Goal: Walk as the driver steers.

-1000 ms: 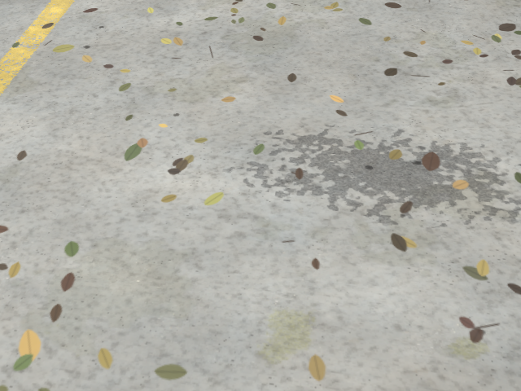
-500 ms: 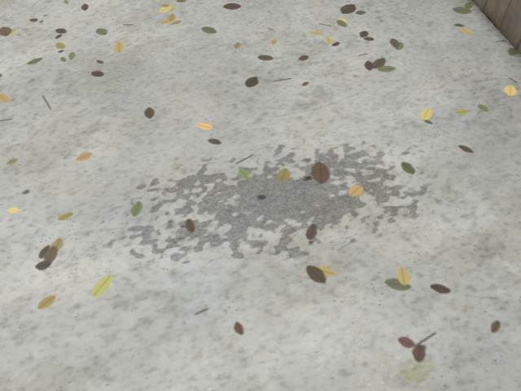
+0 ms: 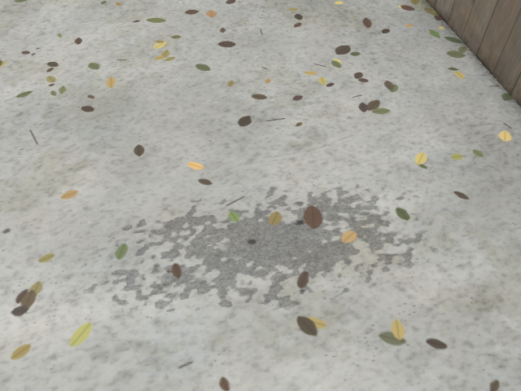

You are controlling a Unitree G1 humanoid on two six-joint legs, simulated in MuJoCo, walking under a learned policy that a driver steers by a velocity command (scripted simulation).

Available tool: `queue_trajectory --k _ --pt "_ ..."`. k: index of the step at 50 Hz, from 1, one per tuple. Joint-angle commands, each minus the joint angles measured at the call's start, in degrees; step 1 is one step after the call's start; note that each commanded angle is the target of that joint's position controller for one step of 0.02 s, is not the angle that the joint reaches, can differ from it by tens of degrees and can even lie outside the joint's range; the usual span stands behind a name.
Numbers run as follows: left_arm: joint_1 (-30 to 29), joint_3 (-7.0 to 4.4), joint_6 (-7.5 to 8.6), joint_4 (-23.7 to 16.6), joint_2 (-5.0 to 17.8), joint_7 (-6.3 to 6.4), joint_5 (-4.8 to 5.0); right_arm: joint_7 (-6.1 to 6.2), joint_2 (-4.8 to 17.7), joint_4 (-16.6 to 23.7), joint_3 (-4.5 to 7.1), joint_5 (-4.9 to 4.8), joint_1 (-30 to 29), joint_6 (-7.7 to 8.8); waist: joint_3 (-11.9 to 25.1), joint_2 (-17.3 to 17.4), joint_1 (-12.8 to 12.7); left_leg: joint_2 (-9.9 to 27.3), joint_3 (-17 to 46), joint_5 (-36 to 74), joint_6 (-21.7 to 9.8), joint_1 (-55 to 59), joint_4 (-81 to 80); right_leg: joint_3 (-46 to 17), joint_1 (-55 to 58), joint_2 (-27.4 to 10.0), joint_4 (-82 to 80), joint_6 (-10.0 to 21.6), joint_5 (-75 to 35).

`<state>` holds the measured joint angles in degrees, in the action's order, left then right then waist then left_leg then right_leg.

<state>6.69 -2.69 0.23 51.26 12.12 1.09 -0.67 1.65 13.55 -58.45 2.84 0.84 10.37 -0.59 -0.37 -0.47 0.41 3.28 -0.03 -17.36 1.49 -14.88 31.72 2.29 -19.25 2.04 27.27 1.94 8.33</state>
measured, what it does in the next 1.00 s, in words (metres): stands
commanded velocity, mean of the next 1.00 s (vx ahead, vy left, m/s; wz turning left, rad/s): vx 0.01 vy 0.00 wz -0.01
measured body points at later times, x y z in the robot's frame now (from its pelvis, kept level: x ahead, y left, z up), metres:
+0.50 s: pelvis +0.03 +0.02 +0.00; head +0.05 +0.02 +0.45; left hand +0.12 +0.27 -0.14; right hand +0.07 -0.24 -0.15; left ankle +0.00 +0.14 -0.73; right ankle +0.07 -0.10 -0.73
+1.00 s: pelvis +0.03 +0.02 +0.00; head +0.05 +0.02 +0.45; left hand +0.09 +0.27 -0.15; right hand +0.04 -0.22 -0.15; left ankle +0.00 +0.14 -0.73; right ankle +0.07 -0.10 -0.73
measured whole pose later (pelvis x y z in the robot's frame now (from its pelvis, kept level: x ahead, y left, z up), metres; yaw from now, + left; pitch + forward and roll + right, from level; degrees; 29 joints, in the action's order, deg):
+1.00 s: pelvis +0.03 +0.02 +0.00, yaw +0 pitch -1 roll +0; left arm 7.9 -2.4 -0.8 64.8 11.8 2.1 0.2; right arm 2.3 10.9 -62.9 0.9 0.3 16.0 0.8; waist -2.1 0.0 0.0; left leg 0.9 -1.7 -18.5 0.3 -8.2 27.7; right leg 0.5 -15.1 -0.3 28.5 0.2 12.2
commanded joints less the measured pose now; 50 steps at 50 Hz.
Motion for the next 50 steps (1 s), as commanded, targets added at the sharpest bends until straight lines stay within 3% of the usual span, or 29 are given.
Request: queue_trajectory --k 1,5,12,29,50 --pt "-1.2 -1.47 0.4 -2.1 5.8 0.62 0.01 -0.06 6.1 1.8 0.62 0.44 -2.9 1.85 -1.4 8.1 -2.0 3.5 4.5 -11.4 -2.8 -10.9 -14.6 -3.8 10.6 -3.6 -2.4 0.1 4.5" --pt "-0.2 -1.58 0.46 0.1 5.9 0.27 0.11 0.21 6.1 0.3 0.45 -0.47 0.8 2.79 -0.5 3.0 -0.5 1.8 2.4 -2.0 -2.0 -4.5 -10.9 -4.7 8.5 -4.3 -2.9 1.4 0.8" --pt "0.5 -1.52 0.45 3.5 5.9 0.28 0.51 0.34 5.4 -0.9 0.11 -0.59 3.0 2.24 1.5 0.3 0.3 0.7 1.1 6.3 -2.5 -0.5 -8.7 -4.3 10.0 -4.5 -1.5 1.1 -7.5" --pt "0.1 -1.13 -0.49 8.9 6.3 0.99 0.79 0.48 4.2 -2.5 -0.45 -0.52 4.7 1.51 -0.1 0.9 -0.2 -0.5 -0.2 7.8 -2.2 0.6 -9.3 -4.1 10.7 -4.6 -1.5 0.8 -7.7" --pt "1.4 -0.45 -0.67 12.0 5.5 1.2 0.82 0.83 2.7 -3.5 -1.16 -0.51 9.2 1.74 -1.7 0.6 -0.5 -1.1 -0.5 4.2 -2.2 -0.4 -10.2 -3.8 9.6 -4.2 -2.5 0.3 -3.5"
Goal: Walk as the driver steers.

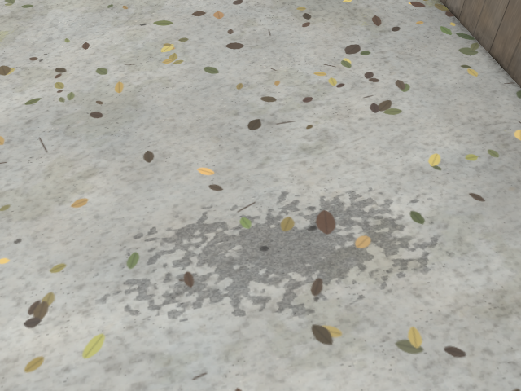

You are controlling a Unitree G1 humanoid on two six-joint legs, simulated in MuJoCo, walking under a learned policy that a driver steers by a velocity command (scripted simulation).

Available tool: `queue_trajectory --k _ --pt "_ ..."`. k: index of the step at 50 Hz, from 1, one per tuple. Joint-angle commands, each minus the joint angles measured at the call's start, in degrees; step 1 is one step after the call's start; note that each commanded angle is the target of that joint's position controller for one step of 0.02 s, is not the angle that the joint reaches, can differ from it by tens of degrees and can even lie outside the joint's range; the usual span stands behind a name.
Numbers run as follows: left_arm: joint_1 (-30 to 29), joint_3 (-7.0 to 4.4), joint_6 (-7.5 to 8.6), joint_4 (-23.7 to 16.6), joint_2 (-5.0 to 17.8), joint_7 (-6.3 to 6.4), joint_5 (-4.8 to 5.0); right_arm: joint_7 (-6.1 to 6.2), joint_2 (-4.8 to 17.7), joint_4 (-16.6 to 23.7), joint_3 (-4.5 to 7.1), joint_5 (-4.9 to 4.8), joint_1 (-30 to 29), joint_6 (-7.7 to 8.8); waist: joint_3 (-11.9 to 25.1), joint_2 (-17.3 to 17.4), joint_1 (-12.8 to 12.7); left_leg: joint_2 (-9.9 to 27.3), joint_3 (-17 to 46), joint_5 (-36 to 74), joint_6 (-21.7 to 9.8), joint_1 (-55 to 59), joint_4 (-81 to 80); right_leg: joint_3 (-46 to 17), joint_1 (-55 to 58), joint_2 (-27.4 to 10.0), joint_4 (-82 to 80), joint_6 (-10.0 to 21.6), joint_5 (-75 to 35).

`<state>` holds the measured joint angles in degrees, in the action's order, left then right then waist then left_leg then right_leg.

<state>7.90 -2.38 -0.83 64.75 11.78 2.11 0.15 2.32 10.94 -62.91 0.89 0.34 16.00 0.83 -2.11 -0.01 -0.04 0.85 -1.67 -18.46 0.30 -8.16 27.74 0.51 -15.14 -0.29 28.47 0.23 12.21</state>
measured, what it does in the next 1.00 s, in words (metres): walks ahead: left foot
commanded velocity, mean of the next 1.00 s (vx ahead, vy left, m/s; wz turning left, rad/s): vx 0.34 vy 0.00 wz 0.00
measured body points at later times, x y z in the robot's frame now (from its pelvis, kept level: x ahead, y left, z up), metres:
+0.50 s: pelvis +0.10 -0.03 +0.00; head +0.11 -0.05 +0.45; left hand +0.06 +0.21 -0.14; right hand +0.16 -0.29 -0.14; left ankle +0.06 +0.11 -0.64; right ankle +0.05 -0.12 -0.74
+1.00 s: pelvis +0.38 +0.04 +0.00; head +0.40 +0.04 +0.45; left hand +0.45 +0.30 -0.14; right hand +0.45 -0.22 -0.13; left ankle +0.43 +0.11 -0.74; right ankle +0.34 -0.12 -0.64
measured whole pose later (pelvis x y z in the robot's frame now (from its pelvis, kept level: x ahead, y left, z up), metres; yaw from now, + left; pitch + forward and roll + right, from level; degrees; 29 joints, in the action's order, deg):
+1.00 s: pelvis +0.38 +0.04 +0.00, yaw +0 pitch +1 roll +1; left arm 13.3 -3.0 5.8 56.0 14.6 0.9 1.5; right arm -2.5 13.5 -55.6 3.3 0.3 12.9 6.1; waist -1.9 -1.9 1.0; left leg -3.6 -5.0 -7.7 -4.7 -15.5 22.4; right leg -2.0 -29.3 -5.6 68.8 3.5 17.3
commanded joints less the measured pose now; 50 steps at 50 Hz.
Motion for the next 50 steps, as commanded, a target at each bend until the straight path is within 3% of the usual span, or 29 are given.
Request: queue_trajectory --k 1,4,6,8,11,12,13,15,17,18,19,20,21,22,24,25,30,33,36,38,40,41,42,43,44,45,46,48,50 --pt "0.4 -0.73 0.39 -1.4 5.8 0.2 0.01 0.17 5.2 0.9 0.76 -0.02 3.8 0.33 0.0 0.2 -0.1 1.3 1.1 5.3 -1.0 -7.2 -6.3 -2.0 5.4 -1.9 -3.7 2.0 -7.3" --pt "0.8 -0.63 0.39 -1.2 5.7 0.23 0.02 0.19 5.0 0.9 0.69 -0.03 4.5 0.37 -0.1 0.2 -0.1 1.3 1.1 5.3 -1.0 -7.3 -6.3 -2.0 5.3 -1.9 -3.7 2.0 -7.2" --pt "2.3 -0.76 0.25 -0.5 5.7 0.32 0.37 0.4 5.5 0.2 0.99 -0.49 6.2 0.13 0.1 0.9 0.0 0.5 0.9 -8.9 -2.3 -7.9 -6.5 -0.1 4.1 0.1 -2.4 2.4 9.4" --pt "1.8 -1.09 0.77 -1.1 6.2 0.31 0.7 0.71 7.0 1.5 1.6 -0.98 5.8 0.21 -4.2 2.2 0.4 2.5 4.4 -23.6 -5.2 -10.7 -7.8 0.3 -2.8 0.9 -0.2 3.4 24.3" --pt "-1.9 -0.62 3.64 -3.5 3.2 -0.89 1.03 0.35 10.5 1.1 3.05 -1.93 10.8 1.9 -7.1 9.4 2.5 13.7 20.5 -30.2 -11.5 -5.3 -15.7 3.7 -12.9 1.6 11.5 2.9 14.0" --pt "-2.7 -0.52 4.44 -4.2 2.8 -1.45 1.17 0.22 11.4 1.4 3.49 -1.95 10.2 2.32 -8.4 10.8 2.3 17.8 25.5 -28.7 -13.6 -5.3 -17.7 2.6 -14.7 -0.1 15.8 3.5 11.1" --pt "-2.5 -0.64 5.07 -4.5 3.2 -1.89 1.42 0.05 10.6 2.1 3.39 -1.65 9.1 2.71 -8.6 9.7 1.6 18.6 26.1 -25.8 -14.0 -5.1 -17.9 1.8 -15.6 -1.2 17.3 4.5 12.5" --pt "1.3 -0.64 6.04 -3.8 2.8 -2.37 2.11 -0.57 9.8 3.7 3.23 -2.23 5.2 3.11 -8.6 8.7 -1.7 15.6 19.9 -18.8 -11.2 -7.6 -14.4 2.8 -8.2 -1.2 6.9 5.8 13.1" --pt "12.4 -2.22 6.13 0.7 5.4 -2.19 1.73 -0.98 9.6 5.5 3.1 -2.18 1.7 3.2 -4.3 5.1 -5.9 8.3 9.8 -3.9 -7.0 -16.0 -3.9 2.6 11.8 1.1 -0.7 5.2 4.3" --pt "21.3 -3.78 6.26 2.4 10.5 -1.92 1.38 -1.17 7.1 7.2 2.42 -1.89 -0.4 3.8 -0.9 -7.0 -8.9 1.5 0.7 4.4 -3.1 -24.9 16.5 -14.4 21.6 -9.0 -8.4 9.3 8.8" --pt "28.0 -4.37 6.77 3.0 14.9 -2.63 1.18 -0.88 3.8 9.5 1.65 -1.96 -0.4 4.98 3.7 -19.1 -9.8 -4.1 0.2 -10.8 -1.4 -35.8 34.3 -39.4 28.8 -21.1 -17.9 17.2 11.2" --pt "23.2 -2.56 7.62 1.9 10.1 -2.63 0.39 -1.15 6.0 9.8 2.29 -3.09 -1.8 5.76 0.9 -10.5 -6.7 -0.6 6.4 -11.8 -2.8 -41.1 44.6 -40.9 26.5 -23.0 -17.5 17.7 12.3" --pt "18.7 -1.59 8.08 0.1 7.1 -2.68 0.44 -1.8 6.2 9.8 2.32 -3.65 -2.0 6.21 -1.7 -6.6 -4.7 2.0 7.2 -6.4 -4.5 -43.7 47.5 -33.5 24.2 -21.0 -16.8 15.6 10.3" --pt "15.6 -0.98 8.14 -1.1 6.2 -2.99 0.32 -2.04 6.2 9.4 2.52 -3.18 -2.1 6.48 -2.2 -3.7 -3.2 4.2 6.3 -0.9 -5.4 -43.4 46.2 -26.5 21.9 -18.3 -17.5 13.4 7.4" --pt "14.2 0.08 7.45 -1.9 4.2 -3.17 0.0 -2.38 7.6 9.6 3.6 -2.12 -3.1 6.25 -3.0 -3.2 -1.7 6.6 4.6 5.6 -5.2 -39.7 40.0 -16.0 17.9 -14.0 -18.8 10.3 -4.0" --pt "15.5 0.31 7.02 -1.8 4.0 -2.87 -0.14 -2.73 6.8 9.6 3.61 -2.12 -3.0 5.78 -2.6 -4.2 -1.5 6.8 3.6 6.8 -4.5 -37.9 37.7 -12.8 16.8 -12.8 -19.2 9.9 -7.9" --pt "17.0 0.11 6.16 -3.1 7.7 -0.98 -0.44 -3.23 3.4 14.6 2.13 -1.6 -15.2 4.81 -5.5 -3.2 -2.9 5.1 -0.2 16.2 -1.3 -34.4 18.1 -5.4 10.2 -10.6 -22.7 10.3 -14.1" --pt "20.0 -0.44 6.2 -2.9 9.0 -0.73 0.21 -3.98 4.1 16.7 1.71 -2.01 -20.9 4.85 -6.4 -4.3 -4.1 3.0 -1.9 20.4 -1.6 -29.7 9.3 -3.7 10.2 -11.4 -24.3 10.3 -13.0" --pt "21.0 -0.93 5.91 -2.5 9.0 -0.72 0.91 -4.89 5.5 18.4 1.84 -2.23 -23.4 5.11 -6.9 -4.4 -3.1 2.6 -0.8 19.7 -3.9 -29.4 4.3 -2.8 16.9 -13.9 -21.8 9.3 -18.0" --pt "19.5 -1.52 5.43 -3.0 10.3 -0.74 0.59 -5.19 7.9 18.1 2.87 -2.12 -19.7 5.37 -2.8 -6.0 0.1 0.3 -1.8 16.6 -5.9 -22.7 3.6 -1.6 21.0 -14.8 -15.4 8.0 -34.7" --pt "17.8 -1.59 4.44 -3.8 10.5 -0.81 -0.02 -4.7 12.1 13.7 5.29 -2.29 -4.2 5.08 7.1 -7.1 8.2 -3.3 -4.0 14.6 -8.6 -2.3 4.1 1.3 18.0 -11.8 3.5 5.6 -49.4" --pt "17.7 -0.74 4.36 -5.3 8.6 -1.01 -0.72 -4.07 15.8 11.5 6.43 -1.7 6.0 4.75 14.4 -2.4 11.4 6.5 7.6 11.7 -11.9 16.1 5.6 2.5 4.0 -9.0 21.7 4.0 -33.7" --pt "26.3 1.84 5.74 -5.7 -1.4 -2.0 -0.19 -4.42 19.8 9.7 6.97 -0.73 10.3 4.69 25.6 15.1 5.7 21.6 39.4 -4.7 -22.2 34.1 -4.0 -0.6 -16.5 3.3 44.0 0.7 12.0" --pt "21.4 0.61 7.68 -5.6 3.9 -2.42 1.53 -4.45 14.3 9.8 5.42 -0.9 8.8 4.79 23.9 11.5 7.7 20.7 47.3 -9.5 -20.2 31.9 -12.3 -9.0 -22.9 2.4 51.8 2.1 18.7" --pt "14.7 -0.44 8.67 -8.2 7.6 -2.46 3.0 -4.31 12.0 10.5 4.68 -1.16 2.8 5.2 13.4 9.6 6.3 19.2 37.8 -5.5 -17.1 23.5 -12.7 -7.3 -27.9 -0.7 53.5 3.2 15.0" --pt "11.2 -0.54 9.06 -9.3 8.4 -1.91 2.79 -4.36 10.1 11.9 3.97 -0.94 -2.9 5.63 9.2 3.0 4.3 17.4 29.6 2.3 -15.5 13.5 -13.8 -6.2 -25.4 -4.1 50.8 3.7 9.1" --pt "9.9 -1.15 8.71 -9.4 8.3 -1.34 1.85 -4.66 8.5 12.1 3.52 -0.26 -6.1 6.04 6.1 0.7 2.1 15.4 23.2 9.0 -14.5 4.9 -15.0 -5.3 -22.1 -6.2 47.2 3.7 5.7" --pt "13.0 -1.39 6.9 -9.0 6.0 -1.03 1.23 -5.05 6.4 11.2 2.91 0.35 -7.1 6.4 5.0 3.1 -1.3 12.4 16.8 11.4 -14.0 -2.7 -17.9 -5.8 -16.0 -8.5 42.7 3.9 3.5" --pt "12.2 -1.45 5.74 -9.6 4.9 -0.85 1.19 -4.59 7.5 9.9 3.02 -0.05 -5.1 6.46 2.5 3.5 -2.1 11.7 13.5 11.8 -14.7 -6.2 -20.6 -4.9 -16.7 -9.4 38.3 3.2 3.0"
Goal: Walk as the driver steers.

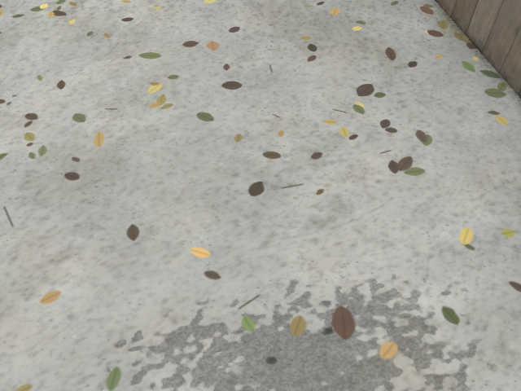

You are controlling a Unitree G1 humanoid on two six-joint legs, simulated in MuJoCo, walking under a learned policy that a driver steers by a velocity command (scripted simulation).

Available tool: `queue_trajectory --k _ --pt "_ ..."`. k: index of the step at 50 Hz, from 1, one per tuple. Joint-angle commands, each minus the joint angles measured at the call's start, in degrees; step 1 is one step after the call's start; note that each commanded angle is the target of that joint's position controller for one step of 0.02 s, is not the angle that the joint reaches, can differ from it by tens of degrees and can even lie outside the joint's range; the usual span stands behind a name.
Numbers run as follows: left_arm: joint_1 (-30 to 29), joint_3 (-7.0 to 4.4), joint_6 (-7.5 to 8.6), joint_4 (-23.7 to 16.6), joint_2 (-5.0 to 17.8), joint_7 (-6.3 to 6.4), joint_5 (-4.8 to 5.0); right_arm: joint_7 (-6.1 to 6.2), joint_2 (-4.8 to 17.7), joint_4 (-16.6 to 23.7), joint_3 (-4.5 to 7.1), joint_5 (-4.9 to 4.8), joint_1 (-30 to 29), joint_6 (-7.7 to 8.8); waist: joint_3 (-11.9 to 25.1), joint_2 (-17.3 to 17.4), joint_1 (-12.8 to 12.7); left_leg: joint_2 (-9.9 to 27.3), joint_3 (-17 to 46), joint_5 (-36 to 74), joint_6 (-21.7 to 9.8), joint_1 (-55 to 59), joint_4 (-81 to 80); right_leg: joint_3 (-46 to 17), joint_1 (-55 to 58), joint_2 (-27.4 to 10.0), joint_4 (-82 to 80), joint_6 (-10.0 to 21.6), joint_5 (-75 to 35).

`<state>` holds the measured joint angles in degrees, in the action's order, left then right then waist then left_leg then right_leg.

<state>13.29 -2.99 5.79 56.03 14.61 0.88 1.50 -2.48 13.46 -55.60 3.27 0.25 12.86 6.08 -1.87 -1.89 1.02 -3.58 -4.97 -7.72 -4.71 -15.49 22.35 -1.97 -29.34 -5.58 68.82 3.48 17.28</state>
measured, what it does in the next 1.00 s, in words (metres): walks ahead, turning left: right foot, then left foot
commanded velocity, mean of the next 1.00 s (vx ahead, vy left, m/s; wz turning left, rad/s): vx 0.50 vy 0.00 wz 0.23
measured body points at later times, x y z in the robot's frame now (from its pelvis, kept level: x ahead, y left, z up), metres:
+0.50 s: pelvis +0.29 -0.07 +0.00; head +0.33 -0.08 +0.44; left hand +0.41 +0.20 -0.12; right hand +0.32 -0.34 -0.15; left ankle +0.17 +0.07 -0.64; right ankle +0.36 -0.16 -0.74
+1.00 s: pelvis +0.57 +0.01 -0.02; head +0.61 +0.02 +0.42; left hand +0.54 +0.28 -0.16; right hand +0.81 -0.20 -0.13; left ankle +0.64 +0.10 -0.74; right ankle +0.42 -0.17 -0.65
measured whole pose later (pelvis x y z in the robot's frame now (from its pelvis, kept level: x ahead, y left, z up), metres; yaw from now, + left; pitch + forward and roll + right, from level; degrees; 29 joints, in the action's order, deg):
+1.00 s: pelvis +0.57 +0.01 -0.02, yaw +17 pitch +2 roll -1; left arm 15.6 -3.7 5.1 53.9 15.1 0.8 1.2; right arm -2.3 15.1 -44.5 5.0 -1.1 5.3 3.2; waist -3.5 0.2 -0.6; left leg -3.2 -3.4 -10.8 -6.9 -28.1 36.6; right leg 3.8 -11.2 -3.1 64.2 -1.0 26.9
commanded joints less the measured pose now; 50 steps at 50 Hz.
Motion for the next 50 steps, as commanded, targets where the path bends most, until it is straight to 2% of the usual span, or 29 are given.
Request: queue_trajectory --k 1,3,5,9,13,16,17,18,19,20,21,22,23,24,26,28,30,33,36,39,41,42,44,45,46,47,48,49,50 --pt "4.5 -0.98 -1.16 -1.8 2.5 0.45 -0.42 0.68 6.1 2.3 0.84 0.05 -0.9 1.22 1.0 5.0 -3.0 16.2 15.9 1.4 -10.0 0.7 -16.3 -2.1 -4.7 -4.5 -4.7 -0.7 -4.2" --pt "-0.9 -1.25 -1.25 -3.8 3.3 0.47 -1.1 1.66 7.6 1.7 1.18 0.06 1.6 1.02 -0.6 4.0 -1.9 16.3 14.8 2.1 -10.1 2.5 -17.4 -1.9 -9.8 -4.9 -11.5 -2.1 -10.4" --pt "-4.8 -1.26 -0.96 -5.0 3.1 0.11 -1.31 2.35 8.0 1.4 1.2 -0.15 3.6 0.61 -1.0 4.0 -0.8 15.4 12.5 4.1 -8.9 4.4 -17.4 -1.3 -11.5 -4.2 -18.9 -2.7 -17.1" --pt "-13.2 -0.57 -0.36 -7.2 1.9 -0.83 -0.81 2.86 8.7 0.3 1.25 -0.88 8.0 0.17 -1.9 4.3 2.1 13.8 8.4 5.5 -6.9 7.1 -16.9 1.8 -8.4 -1.2 -31.8 -3.0 -24.8" --pt "-19.0 -0.11 0.08 -9.6 2.3 -2.21 -0.29 2.96 9.1 -1.5 1.58 -1.17 11.9 -0.92 -3.4 4.7 3.7 16.8 8.5 7.1 -6.6 15.6 -13.4 2.0 -10.3 0.1 -37.5 -2.0 -21.0" --pt "-17.0 -0.7 0.66 -10.2 4.4 -3.06 -0.11 3.22 10.2 -1.6 2.18 -1.28 11.0 -1.86 -1.7 6.5 1.2 19.0 9.0 16.8 -5.2 20.2 -8.2 2.8 -5.6 1.8 -40.1 0.3 -14.3" --pt "-12.7 -1.49 0.82 -9.2 6.0 -3.06 -0.17 3.26 10.7 -1.2 2.29 -1.29 9.6 -2.13 1.1 7.4 -1.5 18.2 7.9 27.0 -4.3 20.2 -3.2 4.5 1.2 3.8 -40.9 1.4 -13.0" --pt "-3.4 -2.95 0.85 -6.3 8.5 -2.8 -0.31 3.24 9.6 -0.7 1.86 -1.18 8.6 -2.42 6.5 6.8 -6.0 15.2 5.6 33.9 -2.8 17.6 7.2 5.8 13.6 5.5 -41.4 3.1 -13.8" --pt "8.1 -4.36 0.79 -3.7 12.9 -2.27 -1.05 3.25 7.7 0.7 0.88 -0.39 8.7 -2.38 15.3 2.4 -9.8 11.9 2.9 22.9 -0.7 6.1 24.5 -4.0 32.2 -3.2 -39.3 6.9 -14.5" --pt "13.4 -5.43 0.35 -2.0 17.4 -2.38 -1.27 2.45 -0.1 1.2 -1.37 -0.27 15.8 -1.02 23.3 -13.0 -6.3 0.9 3.0 -12.1 3.5 -18.3 46.2 -32.2 53.4 -16.9 -45.0 16.5 -3.3" --pt "12.9 -3.71 0.31 -2.4 11.7 -2.32 -1.13 2.25 4.2 0.4 -0.48 -1.83 13.1 0.46 24.1 -10.4 -8.1 1.5 12.3 -24.5 2.3 -25.6 54.3 -39.6 53.7 -17.5 -51.0 15.6 1.9" --pt "7.6 -2.83 0.49 -3.4 8.7 -2.03 -1.02 2.19 8.3 2.2 0.64 -3.46 7.4 1.25 15.2 -7.6 -7.7 4.6 12.4 -20.8 1.1 -29.8 56.2 -29.8 46.3 -15.8 -51.5 12.3 -0.5" --pt "2.6 -2.15 0.64 -4.7 6.8 -1.91 -1.3 2.6 8.5 2.9 0.73 -3.49 4.3 1.3 10.6 -2.8 -5.8 7.9 10.9 -15.2 0.9 -28.0 53.8 -21.7 37.5 -14.0 -52.8 10.4 -6.0" --pt "-0.6 -1.62 0.88 -4.9 4.9 -2.08 -1.69 3.04 8.0 3.0 1.15 -2.65 2.7 0.8 6.8 -0.7 -4.1 9.8 10.6 -11.7 1.1 -25.4 50.0 -16.2 29.8 -12.0 -55.0 9.3 -9.5" --pt "-2.2 -1.16 1.37 -4.1 3.0 -2.31 -2.45 3.18 5.6 2.3 1.46 -2.35 5.5 -1.17 4.5 -3.0 -1.0 11.8 11.3 -8.1 1.1 -19.3 46.0 -9.3 22.1 -9.5 -58.6 7.8 -11.4" --pt "-1.1 -1.57 1.69 -3.1 4.4 -1.95 -2.46 3.22 3.8 2.5 1.41 -2.47 5.6 -2.47 2.3 -2.4 -0.1 12.1 11.5 -6.0 1.6 -20.1 43.8 -4.6 19.4 -9.2 -61.0 8.1 -14.7" --pt "-0.1 -2.02 1.75 -2.6 5.7 -1.22 -2.66 3.22 4.0 3.8 1.65 -2.06 2.7 -2.99 0.7 -1.3 -0.3 11.9 12.4 -1.1 2.3 -24.1 40.0 -1.0 20.0 -9.2 -62.1 8.0 -17.8" --pt "0.6 -2.11 1.48 -2.4 6.2 -0.32 -2.65 2.58 3.8 5.5 1.75 -1.62 -1.3 -2.74 -0.2 -1.0 -1.0 11.0 11.7 8.0 2.8 -26.0 30.7 4.6 21.7 -8.0 -62.6 6.6 -20.6" --pt "2.4 -2.18 1.15 -2.3 6.9 0.34 -2.2 1.53 2.6 7.8 1.08 -1.29 -7.7 -2.53 -2.0 -0.5 -3.1 10.3 7.2 13.7 2.7 -24.4 21.6 9.2 22.9 -7.5 -63.4 5.3 -20.7" --pt "6.3 -2.5 0.13 -1.2 7.7 0.64 -1.66 0.45 1.9 10.7 0.51 -1.32 -13.1 -2.56 -3.9 0.4 -5.1 9.7 4.9 12.1 1.7 -27.3 16.5 11.3 30.1 -9.5 -61.2 5.0 -23.6" --pt "7.2 -2.82 -0.88 -1.0 8.4 0.71 -1.23 -0.38 2.0 12.6 0.46 -1.48 -15.1 -2.62 -4.3 0.0 -5.2 8.9 3.1 7.5 0.7 -28.3 14.8 12.3 34.7 -11.1 -58.2 4.6 -28.6" --pt "6.6 -3.0 -1.32 -1.3 8.9 0.8 -1.04 -0.8 2.5 13.4 0.64 -1.59 -15.1 -2.65 -3.9 -0.6 -4.4 7.9 1.8 4.8 -0.1 -26.8 14.1 13.2 35.9 -11.5 -55.9 4.1 -34.7" --pt "4.9 -3.54 -2.12 -2.3 10.8 1.25 -0.76 -1.31 4.7 14.1 1.72 -1.71 -11.8 -2.84 -0.2 -3.3 -1.4 4.1 -1.8 -1.2 -2.2 -18.8 14.5 14.7 37.1 -11.7 -47.9 2.8 -54.7" --pt "4.0 -3.71 -2.62 -2.8 11.6 1.46 -0.77 -1.33 6.8 13.2 2.83 -1.92 -6.3 -2.92 3.2 -4.2 2.0 1.6 -3.0 -3.3 -3.7 -11.3 14.3 15.4 36.2 -11.1 -39.6 2.1 -61.8" --pt "2.7 -3.56 -2.86 -3.4 11.7 1.54 -0.56 -0.82 10.1 11.1 4.67 -2.05 2.9 -2.96 8.0 -3.2 7.0 -0.6 -2.5 0.3 -5.9 2.2 10.0 16.4 31.2 -9.0 -27.4 0.2 -59.5" --pt "3.4 -2.9 -2.26 -4.9 10.1 1.49 -1.56 0.62 15.7 9.4 6.64 -1.78 11.0 -3.53 13.6 4.3 9.5 7.8 11.9 0.2 -9.5 19.8 8.4 16.6 16.2 -6.0 -8.9 -2.4 -38.6" --pt "7.8 -0.36 -0.05 -7.9 1.5 0.3 -2.23 0.88 19.9 11.0 6.97 -1.97 8.2 -3.19 19.4 17.6 2.2 22.0 46.9 -6.6 -21.6 37.8 0.0 8.6 -8.9 8.0 12.7 -6.0 13.3" --pt "1.5 -1.16 2.87 -9.3 6.4 -0.85 0.11 0.81 15.3 11.2 5.38 -1.02 11.0 -2.95 23.0 10.7 6.2 22.9 51.6 -8.2 -20.4 39.9 -5.9 -3.7 -15.6 6.6 15.8 -4.0 14.3" --pt "-3.0 -1.44 3.92 -10.8 7.6 -1.26 1.8 0.97 11.8 11.1 4.55 -0.61 9.3 -2.4 15.8 8.4 6.1 20.9 42.0 -4.0 -17.4 34.9 -5.2 -3.5 -19.0 3.8 13.9 -2.4 10.3"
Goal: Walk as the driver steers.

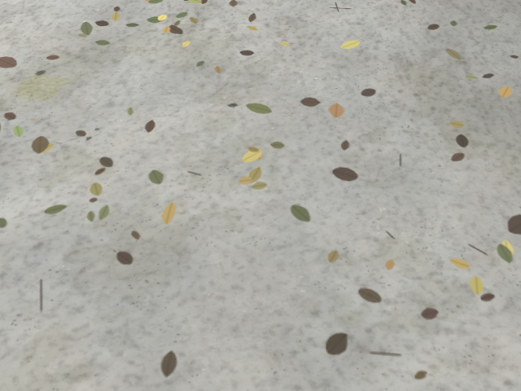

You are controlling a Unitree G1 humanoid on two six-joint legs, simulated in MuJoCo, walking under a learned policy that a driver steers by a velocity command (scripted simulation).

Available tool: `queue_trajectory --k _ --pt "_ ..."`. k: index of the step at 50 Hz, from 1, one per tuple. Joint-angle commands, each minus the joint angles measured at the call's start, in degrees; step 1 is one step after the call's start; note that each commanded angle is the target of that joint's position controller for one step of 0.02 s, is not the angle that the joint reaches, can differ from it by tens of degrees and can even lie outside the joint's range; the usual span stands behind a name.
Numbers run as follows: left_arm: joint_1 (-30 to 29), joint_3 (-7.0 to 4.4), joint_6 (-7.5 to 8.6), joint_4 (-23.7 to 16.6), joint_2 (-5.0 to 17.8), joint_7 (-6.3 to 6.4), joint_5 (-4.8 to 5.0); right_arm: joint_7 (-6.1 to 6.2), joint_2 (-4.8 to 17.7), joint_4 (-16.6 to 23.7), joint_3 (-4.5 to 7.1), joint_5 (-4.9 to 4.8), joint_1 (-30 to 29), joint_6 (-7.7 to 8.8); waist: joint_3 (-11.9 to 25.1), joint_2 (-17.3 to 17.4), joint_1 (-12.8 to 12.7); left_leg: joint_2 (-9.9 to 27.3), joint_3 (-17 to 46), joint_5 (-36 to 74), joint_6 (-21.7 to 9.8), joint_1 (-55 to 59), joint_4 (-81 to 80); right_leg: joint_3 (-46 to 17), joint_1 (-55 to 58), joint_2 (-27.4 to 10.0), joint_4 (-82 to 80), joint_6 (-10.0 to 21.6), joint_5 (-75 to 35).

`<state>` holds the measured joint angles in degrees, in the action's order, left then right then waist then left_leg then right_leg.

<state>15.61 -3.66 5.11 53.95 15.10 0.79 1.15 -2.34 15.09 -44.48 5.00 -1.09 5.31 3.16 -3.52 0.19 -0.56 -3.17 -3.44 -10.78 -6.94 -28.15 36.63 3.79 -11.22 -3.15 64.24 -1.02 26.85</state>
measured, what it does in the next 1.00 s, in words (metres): walks ahead: right foot, then left foot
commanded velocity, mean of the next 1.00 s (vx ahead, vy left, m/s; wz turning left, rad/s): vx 0.35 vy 0.00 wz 0.16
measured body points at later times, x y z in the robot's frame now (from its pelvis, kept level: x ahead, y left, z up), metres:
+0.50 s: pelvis +0.30 -0.04 +0.01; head +0.33 -0.04 +0.46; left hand +0.47 +0.24 -0.08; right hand +0.36 -0.31 -0.12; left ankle +0.12 +0.07 -0.66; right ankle +0.41 -0.12 -0.72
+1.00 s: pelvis +0.48 +0.00 +0.01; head +0.49 +0.02 +0.46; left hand +0.52 +0.27 -0.13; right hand +0.67 -0.22 -0.09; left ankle +0.53 +0.12 -0.72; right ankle +0.42 -0.12 -0.72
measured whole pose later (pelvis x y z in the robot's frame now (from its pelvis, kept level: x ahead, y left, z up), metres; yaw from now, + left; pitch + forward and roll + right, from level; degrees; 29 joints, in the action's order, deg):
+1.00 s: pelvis +0.48 +0.00 +0.01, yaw +7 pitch +2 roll +0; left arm 11.9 -1.6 1.8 53.2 14.8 0.4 -0.6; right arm 0.5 12.5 -45.5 2.7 0.8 6.6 1.3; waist 0.1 -1.7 -2.2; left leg -0.2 -0.5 -9.3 -0.7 -23.1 30.4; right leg 0.7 -9.8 -0.2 30.7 0.0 23.0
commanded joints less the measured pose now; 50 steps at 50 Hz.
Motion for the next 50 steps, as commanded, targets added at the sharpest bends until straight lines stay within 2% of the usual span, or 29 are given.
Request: queue_trajectory --k 1,2,4,7,11,13,16,19,20,21,22,23,24,25,26,27,28,30,33,36,39,42,43,44,45,46,47,48,50 --pt "-5.8 -0.7 4.8 -8.5 6.5 -0.83 1.27 0.65 8.2 0.7 2.23 0.33 12.4 1.06 11.7 0.0 4.5 17.7 32.7 5.2 -12.9 37.6 -19.5 -9.0 -34.8 -1.5 12.1 2.5 -3.7" --pt "-5.9 -1.37 4.26 -7.9 7.4 -0.29 -0.42 0.75 6.0 1.7 1.55 0.24 8.5 1.25 9.4 -1.0 2.3 15.5 27.3 10.2 -11.3 29.7 -20.1 -8.7 -30.3 -3.3 6.7 2.1 -5.6" --pt "-3.5 -1.87 2.45 -7.9 7.2 -0.28 -1.08 1.2 5.6 3.0 1.15 0.77 6.0 1.33 7.5 0.0 -0.6 13.9 23.8 14.7 -11.1 21.0 -22.6 -8.5 -24.4 -4.7 1.8 0.8 -7.6" --pt "-6.0 -1.22 1.02 -9.1 4.8 -0.11 -1.84 2.24 7.6 2.3 1.48 0.68 8.4 1.7 5.4 0.9 -0.4 12.6 18.0 20.8 -10.7 16.0 -24.8 -6.3 -24.4 -4.7 -7.4 -1.5 -14.0" --pt "-13.6 -0.29 1.2 -10.9 3.2 -0.7 -1.57 2.86 7.9 1.0 1.34 0.3 11.6 1.47 3.9 3.0 3.0 8.8 12.1 17.5 -6.6 15.2 -24.8 -4.6 -21.6 -2.3 -25.0 -1.4 -30.9" --pt "-17.1 -0.04 1.48 -11.8 3.2 -1.21 -0.99 2.74 8.1 0.1 1.26 0.27 13.7 1.51 2.9 3.8 4.8 9.6 12.8 12.3 -5.9 16.2 -25.1 -4.0 -20.3 -1.0 -29.9 -0.8 -35.6" --pt "-20.5 -0.12 1.94 -13.4 4.5 -1.99 -0.69 2.67 8.2 -1.4 1.17 0.17 16.2 1.3 1.3 4.3 6.0 12.8 15.6 11.9 -5.8 23.1 -22.4 -4.8 -23.8 -0.4 -33.7 0.9 -32.7" --pt "-19.6 -0.41 2.63 -14.1 5.9 -2.8 -0.71 3.16 8.9 -2.1 1.42 0.31 17.1 0.53 1.5 5.4 4.6 15.7 17.8 18.6 -4.5 29.8 -18.5 -4.5 -23.9 0.5 -36.1 3.4 -25.5" --pt "-17.0 -0.77 2.78 -13.5 6.7 -2.85 -0.7 3.27 9.4 -2.0 1.51 0.32 16.3 0.29 2.8 6.2 2.9 15.4 17.4 25.7 -3.8 30.5 -15.9 -3.5 -20.1 1.7 -36.7 4.5 -23.3" --pt "-11.3 -1.52 2.9 -11.9 8.0 -2.73 -0.85 3.29 9.3 -1.6 1.36 0.28 14.9 0.09 6.1 6.0 -0.3 13.4 15.5 35.0 -2.7 29.9 -10.0 -1.8 -11.8 3.4 -38.4 5.9 -24.3" --pt "-2.3 -2.51 2.94 -9.7 10.5 -2.46 -1.43 3.19 7.9 -0.8 0.65 0.61 13.8 0.12 13.0 4.7 -4.4 10.4 13.0 35.0 -1.1 24.5 1.0 -4.8 2.7 0.2 -36.2 8.7 -27.5" --pt "6.8 -3.63 2.82 -8.6 14.9 -2.13 -2.34 3.05 4.2 0.5 -0.55 1.1 17.9 0.65 22.4 -4.8 -5.3 3.4 9.4 16.7 2.5 6.7 21.3 -23.0 24.5 -12.4 -35.5 15.6 -25.7" --pt "9.9 -3.52 2.27 -6.6 14.1 -2.74 -1.46 2.68 2.2 -0.4 -1.37 0.15 22.6 1.67 26.8 -17.4 -4.2 -2.4 11.0 -22.3 4.5 -8.3 34.4 -44.2 34.5 -19.9 -43.6 21.0 -14.8" --pt "7.7 -2.23 1.95 -7.1 9.5 -2.64 -0.07 2.39 7.4 0.0 -0.39 -0.69 17.6 2.18 19.3 -11.1 -5.6 1.3 13.4 -21.3 4.1 -15.4 39.4 -42.2 30.6 -18.1 -45.9 18.2 -4.6" --pt "2.4 -1.58 1.44 -8.2 7.9 -2.33 -0.4 2.34 8.5 1.4 -0.15 -0.83 12.3 2.45 10.9 -6.6 -4.8 3.9 10.8 -16.0 4.2 -16.7 38.7 -33.8 21.1 -16.5 -47.0 16.0 -11.5" --pt "-1.9 -1.06 1.14 -9.1 7.0 -2.31 -1.21 2.63 8.0 1.8 -0.11 -0.05 9.9 2.42 6.7 -2.7 -2.8 6.0 9.0 -12.2 4.7 -13.9 35.8 -27.3 12.2 -14.4 -47.7 15.1 -24.2" --pt "-4.1 -0.52 1.18 -9.5 5.8 -2.5 -1.8 2.86 7.7 1.7 0.27 0.76 10.0 2.01 5.1 -2.1 -0.9 7.4 8.4 -11.0 5.4 -10.4 33.0 -22.2 6.5 -12.5 -48.1 14.6 -36.7" --pt "-4.8 -0.11 1.54 -8.6 5.0 -2.67 -2.18 3.19 5.1 0.9 0.05 0.81 13.6 0.88 6.6 -3.9 1.9 8.3 7.7 -10.4 6.7 -4.1 28.1 -15.6 1.6 -10.4 -48.7 14.6 -51.5" --pt "-5.8 -0.5 1.31 -7.3 7.0 -1.76 -2.05 3.7 2.6 1.5 -0.8 1.13 12.3 0.02 7.6 -5.2 2.8 8.2 6.0 -4.0 8.4 -1.5 16.9 -8.7 -0.7 -8.5 -49.4 14.5 -61.3" --pt "-4.7 -0.73 0.02 -6.2 8.1 -1.01 -1.53 3.41 2.2 1.8 -1.28 1.12 8.1 -0.15 9.1 -5.4 1.0 6.9 4.5 6.8 8.5 3.0 5.8 -4.8 -0.3 -6.4 -49.4 12.8 -58.7" --pt "-2.6 -0.57 -0.97 -4.5 8.1 -0.87 -1.21 3.15 3.2 2.6 -1.07 1.04 4.1 -0.34 8.6 -5.2 -0.7 6.1 4.9 9.5 8.1 3.9 -0.5 -5.8 2.7 -7.4 -48.4 12.3 -52.5" --pt "-3.4 -0.42 -1.83 -3.6 8.0 -0.71 -0.62 2.86 4.1 3.0 -0.67 1.49 3.0 -0.07 7.5 -5.2 0.1 5.3 4.7 8.3 6.2 6.4 -6.9 -7.8 4.2 -8.2 -44.1 11.1 -46.6" --pt "-3.6 -0.2 -2.02 -3.4 7.4 -0.62 -0.25 2.83 4.5 2.3 -0.42 1.83 4.6 0.14 7.7 -4.4 1.3 4.7 4.3 12.8 5.2 10.4 -11.8 -7.9 3.7 -6.9 -41.5 9.6 -42.5" --pt "-1.2 0.16 -1.85 -2.9 6.2 -0.59 -0.85 3.15 6.9 1.8 0.24 2.28 6.0 0.32 9.0 -1.6 1.0 7.4 7.2 27.2 3.8 16.4 -13.5 -7.2 2.0 -4.1 -38.3 6.9 -37.2" --pt "2.6 0.66 -1.21 -2.8 4.5 -0.74 -2.44 3.54 10.1 2.2 0.75 2.74 6.6 0.2 12.5 3.7 -1.7 13.6 12.3 45.2 0.6 25.6 -8.9 -5.1 -3.5 -0.2 -34.0 4.2 -24.6" --pt "7.4 1.61 -1.11 -1.3 1.3 -0.65 -2.44 3.69 6.9 1.4 -0.05 2.7 6.7 -0.54 16.4 10.0 -2.9 18.6 17.3 46.8 -5.5 31.3 -7.2 -3.8 -8.4 1.6 -31.1 1.5 -9.5" --pt "4.4 1.54 -1.77 -1.5 2.6 -0.45 -2.08 3.45 3.2 1.3 -0.91 1.92 6.3 -1.2 16.2 9.6 -1.3 18.8 19.2 40.0 -7.0 29.2 -8.6 -4.4 -8.3 1.4 -30.6 0.4 -3.7" --pt "2.4 1.36 -2.71 -2.0 3.5 -0.25 -1.63 3.14 2.7 1.1 -1.19 1.76 4.3 -1.59 14.6 8.6 -1.7 17.4 18.9 31.5 -5.9 26.2 -9.7 -4.8 -8.1 0.8 -32.3 0.2 -4.6" --pt "1.4 1.08 -4.77 -1.4 5.2 0.19 -1.78 2.43 4.3 2.1 -0.86 1.58 -1.1 -1.86 9.9 5.6 -2.8 12.5 14.3 20.2 -1.5 18.1 -9.7 -4.8 -4.1 0.7 -38.0 0.8 -11.1"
